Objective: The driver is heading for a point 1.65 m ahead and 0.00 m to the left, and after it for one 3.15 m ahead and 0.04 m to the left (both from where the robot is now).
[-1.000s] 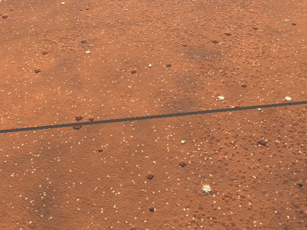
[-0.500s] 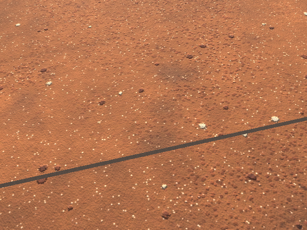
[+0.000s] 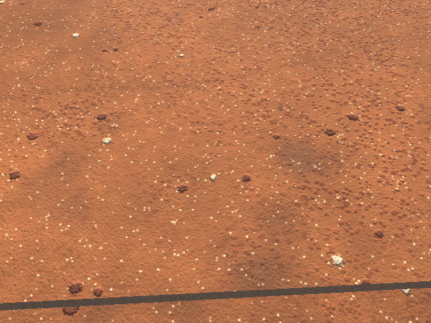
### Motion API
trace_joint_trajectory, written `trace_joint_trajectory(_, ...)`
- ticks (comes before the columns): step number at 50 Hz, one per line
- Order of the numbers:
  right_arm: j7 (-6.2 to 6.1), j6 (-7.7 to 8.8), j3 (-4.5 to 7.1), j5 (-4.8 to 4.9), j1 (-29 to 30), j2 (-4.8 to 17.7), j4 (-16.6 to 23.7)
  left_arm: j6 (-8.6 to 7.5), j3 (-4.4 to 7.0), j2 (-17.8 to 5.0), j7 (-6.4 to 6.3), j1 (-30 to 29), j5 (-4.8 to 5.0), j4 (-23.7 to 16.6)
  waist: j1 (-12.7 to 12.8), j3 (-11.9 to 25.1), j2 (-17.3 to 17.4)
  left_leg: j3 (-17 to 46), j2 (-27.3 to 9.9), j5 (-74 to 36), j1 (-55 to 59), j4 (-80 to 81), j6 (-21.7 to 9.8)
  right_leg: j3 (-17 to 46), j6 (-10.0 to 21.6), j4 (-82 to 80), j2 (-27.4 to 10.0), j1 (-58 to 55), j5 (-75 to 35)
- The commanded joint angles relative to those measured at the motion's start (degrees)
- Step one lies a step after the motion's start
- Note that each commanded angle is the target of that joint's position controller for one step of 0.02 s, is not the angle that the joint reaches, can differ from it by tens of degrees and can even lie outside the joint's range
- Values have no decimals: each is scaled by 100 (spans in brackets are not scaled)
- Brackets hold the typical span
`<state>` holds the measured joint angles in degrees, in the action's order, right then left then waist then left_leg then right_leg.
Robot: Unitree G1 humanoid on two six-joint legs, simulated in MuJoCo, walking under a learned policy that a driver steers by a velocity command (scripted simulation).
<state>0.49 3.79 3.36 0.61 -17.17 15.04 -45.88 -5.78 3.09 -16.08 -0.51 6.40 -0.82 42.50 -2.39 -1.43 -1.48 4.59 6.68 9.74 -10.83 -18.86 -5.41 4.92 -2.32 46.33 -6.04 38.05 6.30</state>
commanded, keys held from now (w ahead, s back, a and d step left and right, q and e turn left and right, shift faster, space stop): w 1.00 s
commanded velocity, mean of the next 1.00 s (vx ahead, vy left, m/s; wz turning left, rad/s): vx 0.50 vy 0.00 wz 0.08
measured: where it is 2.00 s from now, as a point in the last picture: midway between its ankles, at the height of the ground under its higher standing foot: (202, 155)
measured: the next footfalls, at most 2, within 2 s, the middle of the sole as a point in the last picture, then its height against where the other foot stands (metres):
right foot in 0.20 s outside the picture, level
left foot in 0.72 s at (176, 291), level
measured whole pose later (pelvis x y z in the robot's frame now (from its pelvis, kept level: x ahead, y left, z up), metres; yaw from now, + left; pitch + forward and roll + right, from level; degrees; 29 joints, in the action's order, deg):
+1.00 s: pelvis +0.55 +0.02 +0.00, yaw +3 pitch +2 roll +1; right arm 1.3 4.8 3.1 -0.1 -20.1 15.1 -46.4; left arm -3.6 3.1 -17.2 0.0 9.8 0.2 45.0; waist -2.5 0.2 -2.5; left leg -2.5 3.5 9.6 -8.4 -16.0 -3.9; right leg 2.4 -0.7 53.5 -7.1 38.7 7.7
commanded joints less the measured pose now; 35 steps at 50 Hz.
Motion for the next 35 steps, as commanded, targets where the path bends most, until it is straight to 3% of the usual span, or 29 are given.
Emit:
trace_joint_trajectory(1, -76, 72, 221, 43, -83, 918, 319, -68, 11, -215, 36, -375, 31, -378, -127, 229, 568, 600, -1173, -1057, -499, 673, -746, -345, -70, -1058, 292, -892, -1320)
trace_joint_trajectory(4, -66, 37, 209, 47, -365, 929, 205, -120, 25, -334, 113, -771, 103, -523, -304, 104, 622, 881, -1433, -781, 31, 466, -716, -293, 42, -1530, 353, -752, -1339)
trace_joint_trajectory(7, -82, -25, 224, 28, -491, 977, 144, -190, 68, -490, 187, -840, 99, -630, -249, 67, 675, 1245, -1759, -1086, 737, 55, -631, -286, 279, -1837, 410, -616, -639)
trace_joint_trajectory(9, -96, -72, 231, 20, -368, 1011, 163, -228, 134, -617, 189, -338, 98, -531, 89, 212, 779, 1227, -1716, -2079, 899, -440, -488, -459, 504, -2109, 557, -1271, -343)
trace_joint_trajectory(10, -94, -72, 180, 1, -296, 887, 211, -247, 236, -826, 162, 350, 59, -351, 419, 696, 691, 982, -1419, -2723, 726, -1224, -340, -404, 719, -2079, 477, -2319, -545)
trace_joint_trajectory(11, -97, -62, 77, -84, -204, 672, 370, -250, 323, -1167, 130, 1349, -7, -227, 848, 1530, 228, 605, -1032, -1874, -114, -2767, -115, 539, 1140, -1869, -406, -3864, -796)
trace_joint_trajectory(12, -76, 48, -45, 24, -1060, 252, 392, -166, 462, -1580, 159, 1935, 23, 22, 616, 2254, -1497, 81, -159, 1117, -2311, -4795, 321, 2958, 2087, -2207, -1549, -5893, 270)
trace_joint_trajectory(13, -58, 105, 3, 71, -830, 649, 342, -128, 325, -1047, 182, 2011, 176, 45, 798, 2033, -1238, 482, -332, 2302, -3190, -5425, 325, 3744, 2022, -2744, -1639, -5894, 1442)
trace_joint_trajectory(14, -36, 133, 88, 128, -225, 941, 484, -97, 234, -785, 163, 1629, 170, -24, 845, 1153, -679, 445, -612, 1852, -3536, -5611, 300, 2987, 1750, -2859, -1426, -5199, 1616)
trace_joint_trajectory(15, -39, 139, 65, 85, 175, 872, 590, -55, 186, -713, 155, 1258, 94, -106, 720, 721, -184, 192, -884, 1385, -3419, -5412, 299, 2342, 1601, -2966, -1187, -4446, 1157)
trace_joint_trajectory(16, -33, 143, 78, 0, 351, 808, 652, -39, 144, -613, 171, 1021, 59, -116, 578, 346, -76, 102, -1041, 1095, -3316, -5022, 332, 1944, 1601, -3137, -992, -3824, 580)
trace_joint_trajectory(18, -23, 87, 87, -14, 153, 663, 621, -61, 94, -497, 189, 844, 31, -114, 311, 296, -354, 37, -1235, 834, -2785, -4560, 391, 1404, 1558, -3382, -701, -3234, -129)
trace_joint_trajectory(20, -27, 36, 49, -20, 113, 502, 621, -87, 125, -603, 181, 886, 90, -43, 234, 289, -384, -89, -1293, 706, -2706, -4145, 487, 1034, 1637, -3563, -654, -3012, -602)
trace_joint_trajectory(23, -31, 39, -15, -57, 622, 371, 780, -48, 187, -805, 119, 994, 119, 66, 329, 177, -229, -191, -1346, -105, -2788, -3144, 612, 574, 1615, -3752, -585, -2938, -988)
trace_joint_trajectory(26, 14, 85, -54, -27, 1148, 289, 888, 8, 197, -867, 88, 1188, 167, 188, 518, 70, -231, -327, -1207, -1034, -2485, -2083, 616, 139, 1429, -3775, -394, -2914, -965)
trace_joint_trajectory(29, 78, 124, -53, 27, 1629, 321, 1041, 68, 207, -930, 87, 1531, 208, 365, 711, -37, -247, -400, -1064, -1323, -2343, -1528, 576, 128, 1374, -3661, -516, -3180, -819)
trace_joint_trajectory(32, 162, 169, -22, 44, 1860, 422, 1190, 159, 234, -999, 62, 1636, 230, 488, 676, -125, -312, -373, -995, -886, -2386, -1176, 381, 256, 1268, -3377, -777, -3699, -993)
trace_joint_trajectory(34, 181, 193, 43, 25, 1547, 568, 1142, 219, 262, -1089, 32, 1530, 228, 513, 420, 42, -383, -494, -852, -560, -1837, -966, 212, 221, 1136, -2944, -812, -3890, -1786)
trace_joint_trajectory(35, 159, 194, 133, -6, 998, 713, 984, 244, 250, -1077, 18, 1435, 233, 502, 97, 364, -338, -655, -692, -592, -1017, -789, 80, 20, 1015, -2304, -618, -3820, -2616)
Keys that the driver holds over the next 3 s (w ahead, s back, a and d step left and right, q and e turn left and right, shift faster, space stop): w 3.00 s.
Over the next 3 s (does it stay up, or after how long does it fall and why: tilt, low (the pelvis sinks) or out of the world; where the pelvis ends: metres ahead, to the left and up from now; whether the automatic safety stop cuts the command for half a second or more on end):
stays up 1.66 0.09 -0.01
